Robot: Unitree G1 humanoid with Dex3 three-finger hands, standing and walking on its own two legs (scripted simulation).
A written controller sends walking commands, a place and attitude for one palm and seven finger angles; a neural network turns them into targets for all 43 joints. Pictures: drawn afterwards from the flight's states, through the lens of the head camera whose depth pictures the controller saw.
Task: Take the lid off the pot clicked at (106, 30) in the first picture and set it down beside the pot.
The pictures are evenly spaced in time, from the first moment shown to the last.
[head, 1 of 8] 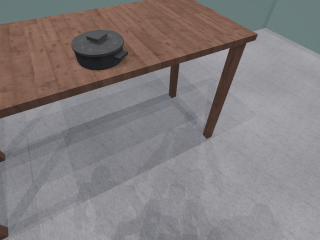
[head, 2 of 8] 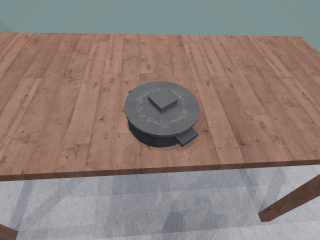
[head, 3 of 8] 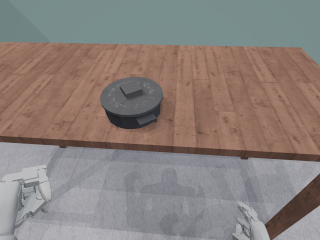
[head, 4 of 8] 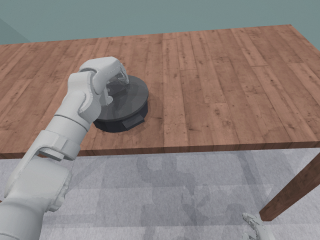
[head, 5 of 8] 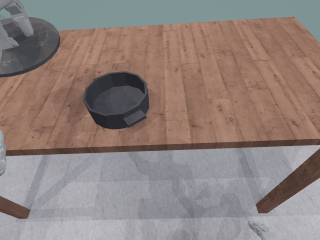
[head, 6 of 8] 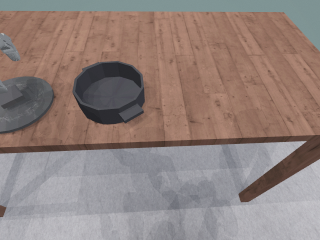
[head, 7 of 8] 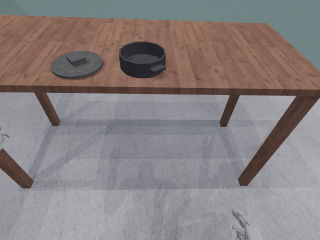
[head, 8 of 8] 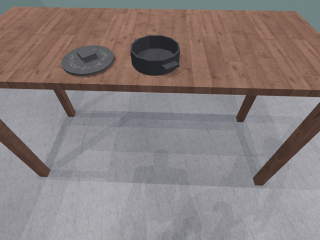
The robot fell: no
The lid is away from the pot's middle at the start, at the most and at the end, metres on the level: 0.00 0.25 0.25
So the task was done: yes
